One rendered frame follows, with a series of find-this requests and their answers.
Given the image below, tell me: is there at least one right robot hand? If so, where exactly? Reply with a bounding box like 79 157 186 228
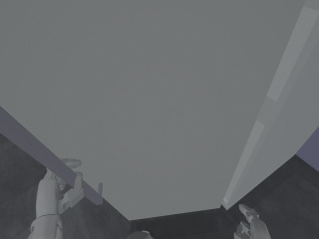
233 203 271 239

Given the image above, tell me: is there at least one left robot hand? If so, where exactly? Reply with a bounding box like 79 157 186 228
36 158 85 218

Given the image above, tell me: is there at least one handle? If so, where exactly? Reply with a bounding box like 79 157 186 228
0 107 104 205

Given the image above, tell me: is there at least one robot left forearm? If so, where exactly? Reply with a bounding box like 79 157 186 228
28 214 65 239

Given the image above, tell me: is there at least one fridge door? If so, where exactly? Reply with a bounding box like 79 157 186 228
0 0 306 221

